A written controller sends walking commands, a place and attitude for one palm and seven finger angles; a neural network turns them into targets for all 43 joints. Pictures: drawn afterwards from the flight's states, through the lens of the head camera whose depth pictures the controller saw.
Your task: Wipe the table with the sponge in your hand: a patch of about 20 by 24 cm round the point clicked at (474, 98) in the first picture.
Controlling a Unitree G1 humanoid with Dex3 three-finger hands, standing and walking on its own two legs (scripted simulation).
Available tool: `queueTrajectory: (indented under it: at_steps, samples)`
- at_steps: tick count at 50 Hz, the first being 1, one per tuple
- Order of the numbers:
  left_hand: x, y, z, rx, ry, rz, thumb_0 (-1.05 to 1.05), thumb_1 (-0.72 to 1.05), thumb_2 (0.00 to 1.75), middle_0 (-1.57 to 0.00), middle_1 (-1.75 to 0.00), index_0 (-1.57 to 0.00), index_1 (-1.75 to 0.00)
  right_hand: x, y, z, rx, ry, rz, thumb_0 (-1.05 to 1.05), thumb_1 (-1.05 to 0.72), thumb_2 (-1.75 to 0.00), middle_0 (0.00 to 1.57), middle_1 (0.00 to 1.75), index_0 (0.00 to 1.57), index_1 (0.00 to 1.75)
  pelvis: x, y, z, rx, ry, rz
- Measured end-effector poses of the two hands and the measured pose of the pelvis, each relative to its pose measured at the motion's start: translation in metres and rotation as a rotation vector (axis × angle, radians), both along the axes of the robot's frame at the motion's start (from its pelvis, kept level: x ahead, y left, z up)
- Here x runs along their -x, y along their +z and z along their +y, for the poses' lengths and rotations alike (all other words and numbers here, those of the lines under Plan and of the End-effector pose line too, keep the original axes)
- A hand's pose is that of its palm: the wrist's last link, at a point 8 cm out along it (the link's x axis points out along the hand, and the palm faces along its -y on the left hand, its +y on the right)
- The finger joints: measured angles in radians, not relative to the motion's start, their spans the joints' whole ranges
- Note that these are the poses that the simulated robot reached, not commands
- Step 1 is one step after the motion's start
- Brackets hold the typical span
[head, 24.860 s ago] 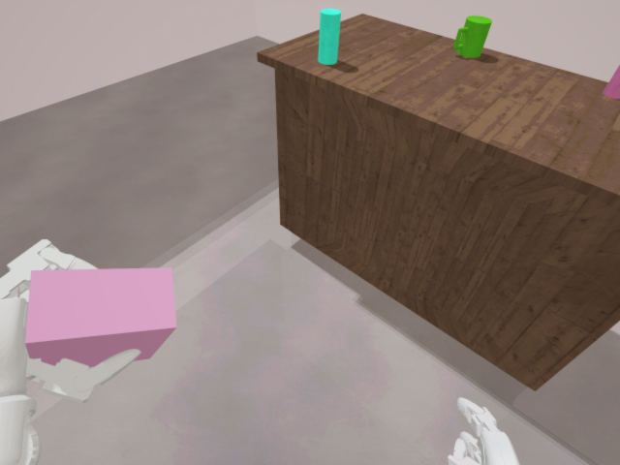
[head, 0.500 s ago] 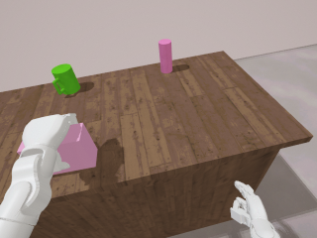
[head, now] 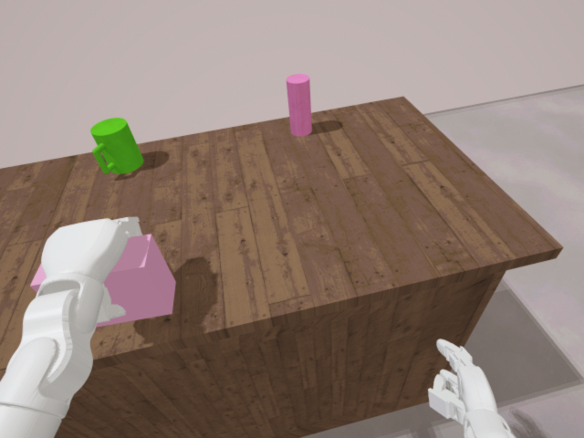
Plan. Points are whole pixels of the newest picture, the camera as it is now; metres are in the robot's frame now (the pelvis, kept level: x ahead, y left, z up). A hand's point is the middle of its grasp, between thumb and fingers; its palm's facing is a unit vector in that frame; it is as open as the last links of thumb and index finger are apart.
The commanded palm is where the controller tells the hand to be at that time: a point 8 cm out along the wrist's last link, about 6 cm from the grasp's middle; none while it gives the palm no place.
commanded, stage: wipe forward along the first lane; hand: left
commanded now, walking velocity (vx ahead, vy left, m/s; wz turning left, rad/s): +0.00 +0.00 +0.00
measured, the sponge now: (117, 290) +0.25 +0.30 +0.08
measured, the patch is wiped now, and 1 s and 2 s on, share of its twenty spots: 0.00 0.40 0.50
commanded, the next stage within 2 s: slide across to the middle lane in 1.66 s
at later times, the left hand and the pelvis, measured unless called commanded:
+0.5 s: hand (109, 247) +0.30 +0.33 +0.12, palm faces -0.04 -0.01 -1.00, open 10.0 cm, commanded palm +0.28 +0.32 +0.16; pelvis +0.00 +0.00 +0.00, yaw +1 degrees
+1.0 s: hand (110, 229) +0.33 +0.35 +0.12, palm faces -0.07 -0.01 -1.00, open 10.0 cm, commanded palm +0.32 +0.35 +0.15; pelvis -0.01 +0.01 -0.01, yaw +0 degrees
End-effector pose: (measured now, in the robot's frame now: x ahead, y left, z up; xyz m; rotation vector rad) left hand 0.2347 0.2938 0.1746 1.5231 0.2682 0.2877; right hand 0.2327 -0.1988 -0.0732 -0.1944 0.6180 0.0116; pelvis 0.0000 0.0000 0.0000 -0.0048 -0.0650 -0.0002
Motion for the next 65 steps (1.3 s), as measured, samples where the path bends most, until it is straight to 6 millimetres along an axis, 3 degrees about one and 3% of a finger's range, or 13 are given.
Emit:
queueTrajectory:
  at_steps: [11,22,33,50,65]
  samples:
    - [-0.011,0.0,0.011,0.0,0.024,0.008,-0.01,-0.49,1.03,-0.74,-1.34,-0.76,-1.34,0.015,-0.008,-0.014,0.017,-0.045,0.039,0.01,-0.9,-0.89,0.2,0.3,0.2,0.3,0.001,-0.001,-0.001,0.002,0.001,0.009]
    - [-0.039,0.0,0.023,-0.014,0.036,0.05,0.0,-0.49,1.03,-0.74,-1.34,-0.76,-1.34,0.037,-0.018,-0.026,0.039,-0.093,0.103,0.01,-0.9,-0.89,0.2,0.3,0.2,0.3,0.003,-0.002,0.001,0.006,0.012,0.033]
    - [-0.056,0.0,0.031,-0.018,0.021,0.055,0.0,-0.5,1.04,-0.75,-1.33,-0.76,-1.34,0.06,-0.029,-0.033,0.044,-0.133,0.181,0.01,-0.9,-0.89,0.2,0.3,0.2,0.3,0.002,-0.003,0.005,0.009,0.006,0.058]
    - [-0.082,0.0,0.045,-0.022,0.041,0.09,0.01,-0.51,1.04,-0.75,-1.33,-0.77,-1.34,0.08,-0.035,-0.039,0.058,-0.172,0.233,0.01,-0.9,-0.89,0.2,0.3,0.2,0.3,0.007,-0.006,0.008,0.013,0.005,0.09]
    - [-0.114,0.0,0.06,-0.031,0.034,0.129,0.01,-0.52,1.05,-0.75,-1.33,-0.77,-1.34,0.128,-0.047,-0.056,0.089,-0.256,0.368,0.01,-0.9,-0.89,0.2,0.3,0.2,0.3,0.005,-0.007,0.01,0.018,-0.007,0.133]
